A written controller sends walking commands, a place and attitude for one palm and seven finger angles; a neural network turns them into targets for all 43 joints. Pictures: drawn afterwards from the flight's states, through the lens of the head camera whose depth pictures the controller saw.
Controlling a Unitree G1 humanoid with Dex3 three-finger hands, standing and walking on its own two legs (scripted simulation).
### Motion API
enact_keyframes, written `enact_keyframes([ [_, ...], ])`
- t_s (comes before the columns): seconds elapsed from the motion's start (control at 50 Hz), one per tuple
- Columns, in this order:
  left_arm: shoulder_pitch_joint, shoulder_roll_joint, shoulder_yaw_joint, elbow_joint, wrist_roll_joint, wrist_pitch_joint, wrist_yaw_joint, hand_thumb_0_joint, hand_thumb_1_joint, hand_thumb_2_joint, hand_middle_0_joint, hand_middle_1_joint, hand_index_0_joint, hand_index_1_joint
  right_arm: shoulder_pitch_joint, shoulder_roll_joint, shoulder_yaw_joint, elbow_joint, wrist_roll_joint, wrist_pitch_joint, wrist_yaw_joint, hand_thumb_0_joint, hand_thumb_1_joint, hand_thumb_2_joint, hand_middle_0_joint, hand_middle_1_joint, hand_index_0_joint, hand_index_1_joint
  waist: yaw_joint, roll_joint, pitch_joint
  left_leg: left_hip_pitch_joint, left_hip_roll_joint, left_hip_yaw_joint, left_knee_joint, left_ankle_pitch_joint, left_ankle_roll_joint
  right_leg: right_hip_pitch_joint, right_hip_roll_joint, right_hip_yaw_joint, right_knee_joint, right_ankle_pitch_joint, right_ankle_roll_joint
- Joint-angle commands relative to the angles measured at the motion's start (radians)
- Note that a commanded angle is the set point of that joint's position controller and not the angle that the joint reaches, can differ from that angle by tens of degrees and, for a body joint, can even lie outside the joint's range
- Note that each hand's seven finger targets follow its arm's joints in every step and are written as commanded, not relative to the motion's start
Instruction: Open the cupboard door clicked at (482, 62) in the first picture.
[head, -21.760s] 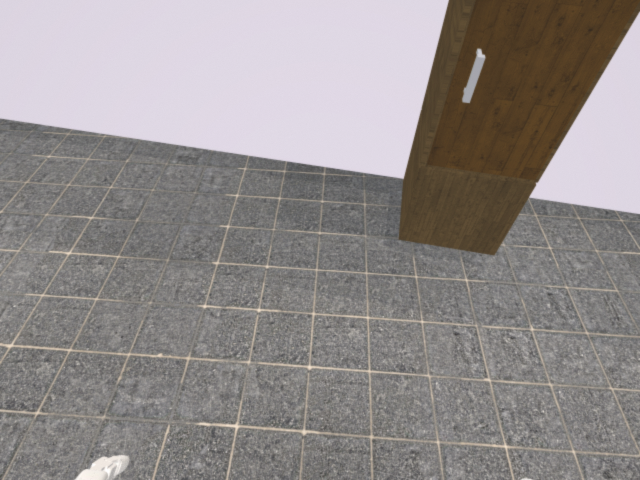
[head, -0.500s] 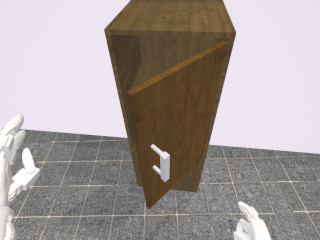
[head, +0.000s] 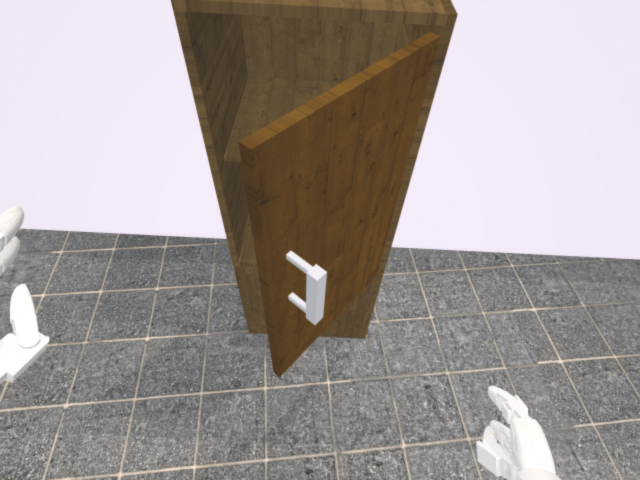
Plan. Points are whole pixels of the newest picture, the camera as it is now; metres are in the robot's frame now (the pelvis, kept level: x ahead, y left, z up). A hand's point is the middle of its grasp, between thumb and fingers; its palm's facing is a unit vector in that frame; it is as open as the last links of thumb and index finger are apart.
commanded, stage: step back with the hand held close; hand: left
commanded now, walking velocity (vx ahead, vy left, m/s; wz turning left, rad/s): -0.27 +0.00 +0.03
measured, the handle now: (305, 288) +0.38 +0.05 -0.02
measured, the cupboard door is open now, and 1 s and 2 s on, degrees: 51 51 51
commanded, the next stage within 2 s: stop stepping back and stand still in 0.66 s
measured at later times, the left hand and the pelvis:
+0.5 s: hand out of the picture +0.09 +0.28 +0.16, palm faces +0.50 -0.76 -0.42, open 7.4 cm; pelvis -0.10 +0.01 -0.02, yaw +5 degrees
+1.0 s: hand out of the picture -0.01 +0.22 +0.18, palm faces +0.35 -0.75 -0.56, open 7.4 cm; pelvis -0.19 -0.04 -0.02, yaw -3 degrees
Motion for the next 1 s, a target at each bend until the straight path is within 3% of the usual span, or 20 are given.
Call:
enact_keyframes([
  [0.0,0.015,0.144,0.141,-0.172,0.006,-0.08,0.035,0.0,0.9,0.9,-0.2,-0.3,-0.2,-0.3,-0.08,-0.125,-0.041,-0.153,-0.001,-0.063,-0.005,0.0,-0.9,-0.9,0.2,0.3,0.2,0.3,0.012,0.111,-0.164,-0.079,0.096,-0.105,-0.125,0.093,0.018,0.131,-0.032,0.042,0.03,0.169,0.017],
  [0.12,-0.043,0.133,0.145,-0.17,0.036,-0.109,0.035,0.0,0.9,0.9,-0.2,-0.3,-0.2,-0.3,-0.075,-0.145,-0.038,-0.161,-0.005,-0.1,-0.006,0.0,-0.9,-0.9,0.2,0.3,0.2,0.3,0.011,0.144,-0.093,-0.419,0.137,-0.184,-0.245,-0.404,0.065,0.281,0.004,0.049,0.145,0.023,0.025],
  [0.2,-0.099,0.118,0.138,-0.17,0.056,-0.121,0.037,0.0,0.9,0.9,-0.2,-0.3,-0.2,-0.3,-0.057,-0.142,-0.04,-0.152,-0.009,-0.129,-0.004,0.0,-0.9,-0.9,0.2,0.3,0.2,0.3,0.006,0.103,-0.075,-0.491,0.142,-0.181,-0.211,-0.518,0.077,0.27,0.01,0.072,0.17,-0.073,0.025],
  [0.26,-0.118,0.131,0.14,-0.193,0.057,-0.133,0.04,0.0,0.9,0.9,-0.2,-0.3,-0.2,-0.3,-0.043,-0.131,-0.043,-0.142,-0.016,-0.144,-0.002,0.0,-0.9,-0.9,0.2,0.3,0.2,0.3,-0.002,0.04,-0.062,-0.374,0.068,-0.128,-0.057,-0.475,0.049,0.083,-0.048,0.179,0.019,-0.216,-0.009],
  [0.32,-0.123,0.159,0.135,-0.217,0.038,-0.14,0.057,0.0,0.9,0.9,-0.2,-0.3,-0.2,-0.3,-0.009,-0.112,-0.044,-0.096,-0.019,-0.14,0.008,0.0,-0.9,-0.9,0.2,0.3,0.2,0.3,-0.015,-0.104,-0.083,-0.01,-0.034,-0.036,0.3,-0.252,-0.028,-0.326,-0.222,0.328,-0.215,-0.377,-0.106],
  [0.38,-0.152,0.16,0.121,-0.212,0.032,-0.131,0.068,0.0,0.9,0.9,-0.2,-0.3,-0.2,-0.3,-0.007,-0.092,-0.033,-0.07,-0.019,-0.124,0.011,0.0,-0.9,-0.9,0.2,0.3,0.2,0.3,-0.03,-0.151,-0.105,0.095,-0.022,-0.022,0.281,-0.195,-0.027,-0.382,-0.23,0.213,-0.188,-0.287,-0.081],
  [0.42,-0.171,0.166,0.123,-0.241,0.025,-0.137,0.064,0.0,0.9,0.9,-0.2,-0.3,-0.2,-0.3,-0.049,-0.122,-0.033,-0.083,-0.017,-0.129,-0.003,0.0,-0.9,-0.9,0.2,0.3,0.2,0.3,-0.027,0.072,-0.031,-0.023,0.063,-0.162,-0.053,-0.302,0.008,-0.33,-0.091,0.104,-0.005,-0.317,-0.011],
  [0.44,-0.158,0.163,0.145,-0.26,0.031,-0.147,0.068,0.0,0.9,0.9,-0.2,-0.3,-0.2,-0.3,-0.064,-0.136,-0.028,-0.098,-0.02,-0.141,-0.011,0.0,-0.9,-0.9,0.2,0.3,0.2,0.3,-0.011,0.299,-0.029,-0.244,0.215,-0.356,-0.272,-0.425,0.066,-0.151,0.015,0.039,0.268,-0.24,0.024],
  [0.46,-0.167,0.162,0.168,-0.268,0.048,-0.152,0.072,0.0,0.9,0.9,-0.2,-0.3,-0.2,-0.3,-0.058,-0.118,-0.03,-0.096,-0.033,-0.16,-0.009,0.0,-0.9,-0.9,0.2,0.3,0.2,0.3,0.0,0.381,-0.069,-0.397,0.342,-0.507,-0.381,-0.452,0.132,-0.005,0.079,0.039,0.593,-0.227,0.027],
  [0.48,-0.176,0.187,0.193,-0.264,0.053,-0.157,0.069,0.0,0.9,0.9,-0.2,-0.3,-0.2,-0.3,-0.051,-0.083,-0.037,-0.077,-0.041,-0.178,0.0,0.0,-0.9,-0.9,0.2,0.3,0.2,0.3,-0.005,0.321,-0.118,-0.386,0.36,-0.486,-0.405,-0.468,0.136,0.0,0.072,0.089,0.78,-0.259,0.018],
  [0.54,-0.072,0.154,0.183,-0.216,0.024,-0.149,0.058,0.0,0.9,0.9,-0.2,-0.3,-0.2,-0.3,-0.054,-0.1,-0.066,-0.067,-0.028,-0.191,0.024,0.0,-0.9,-0.9,0.2,0.3,0.2,0.3,0.007,0.123,-0.166,-0.212,0.31,-0.358,-0.291,-0.329,0.131,-0.089,0.067,0.09,0.777,-0.274,0.025],
  [0.64,-0.081,0.109,0.101,-0.305,-0.003,-0.118,0.059,0.0,0.9,0.9,-0.2,-0.3,-0.2,-0.3,-0.068,-0.091,-0.045,-0.026,-0.031,-0.213,0.032,0.0,-0.9,-0.9,0.2,0.3,0.2,0.3,0.001,0.223,-0.21,0.017,0.238,-0.251,-0.361,-0.254,0.061,-0.103,0.072,-0.001,0.512,-0.348,0.018],
  [0.74,-0.093,0.154,0.131,-0.31,-0.021,-0.139,0.049,0.0,0.9,0.9,-0.2,-0.3,-0.2,-0.3,-0.038,-0.083,-0.04,-0.001,-0.048,-0.219,0.033,0.0,-0.9,-0.9,0.2,0.3,0.2,0.3,0.007,0.296,-0.33,0.205,0.204,-0.164,-0.356,-0.029,-0.018,0.004,0.09,-0.049,0.121,-0.374,-0.023],
  [0.78,-0.05,0.2,0.179,-0.312,-0.029,-0.154,0.042,0.0,0.9,0.9,-0.2,-0.3,-0.2,-0.3,-0.038,-0.075,-0.033,-0.014,-0.041,-0.206,0.039,0.0,-0.9,-0.9,0.2,0.3,0.2,0.3,0.019,0.265,-0.339,0.238,0.14,-0.077,-0.25,0.056,-0.063,0.064,0.072,-0.054,-0.138,-0.236,-0.052],
  [0.84,0.034,0.298,0.28,-0.305,-0.037,-0.172,0.041,0.0,0.9,0.9,-0.2,-0.3,-0.2,-0.3,-0.079,-0.055,-0.007,-0.043,-0.026,-0.165,0.04,0.0,-0.9,-0.9,0.2,0.3,0.2,0.3,0.022,-0.057,-0.247,0.162,0.005,0.017,0.19,-0.018,-0.055,-0.114,-0.227,0.158,-0.244,0.083,-0.091],
  [0.86,0.023,0.324,0.31,-0.296,-0.037,-0.172,0.046,0.0,0.9,0.9,-0.2,-0.3,-0.2,-0.3,-0.092,-0.064,-0.004,-0.055,-0.027,-0.162,0.038,0.0,-0.9,-0.9,0.2,0.3,0.2,0.3,0.032,-0.072,-0.231,0.048,0.011,0.0,0.314,-0.089,-0.048,-0.093,-0.3,0.18,-0.205,0.2,-0.11],
  [0.88,0.029,0.309,0.304,-0.27,-0.034,-0.171,0.047,0.0,0.9,0.9,-0.2,-0.3,-0.2,-0.3,-0.098,-0.059,0.003,-0.072,-0.025,-0.162,0.039,0.0,-0.9,-0.9,0.2,0.3,0.2,0.3,0.033,-0.097,-0.23,-0.09,0.0,0.014,0.37,-0.108,-0.042,0.033,-0.312,0.172,-0.144,0.469,-0.116],
  [0.9,0.042,0.244,0.257,-0.212,-0.028,-0.156,0.037,0.0,0.9,0.9,-0.2,-0.3,-0.2,-0.3,-0.079,-0.068,-0.009,-0.068,0.0,-0.156,0.04,0.0,-0.9,-0.9,0.2,0.3,0.2,0.3,0.019,-0.245,-0.199,-0.23,-0.024,0.005,0.389,-0.093,-0.032,0.173,-0.244,0.123,-0.052,0.745,-0.035],
  [0.94,0.059,0.207,0.237,-0.137,-0.023,-0.123,0.039,0.0,0.9,0.9,-0.2,-0.3,-0.2,-0.3,-0.08,-0.067,0.0,-0.073,0.008,-0.15,0.026,0.0,-0.9,-0.9,0.2,0.3,0.2,0.3,0.0,-0.166,-0.165,-0.212,-0.02,0.048,0.27,-0.056,-0.011,0.198,-0.238,0.087,0.024,0.892,-0.027],
  [0.98,-0.023,0.18,0.186,-0.069,-0.013,-0.117,0.04,0.0,0.9,0.9,-0.2,-0.3,-0.2,-0.3,-0.055,-0.088,0.003,-0.035,0.004,-0.154,0.013,0.0,-0.9,-0.9,0.2,0.3,0.2,0.3,-0.029,-0.018,-0.149,0.025,-0.071,0.09,0.116,0.085,0.012,0.069,-0.19,0.027,0.114,0.857,0.01],
])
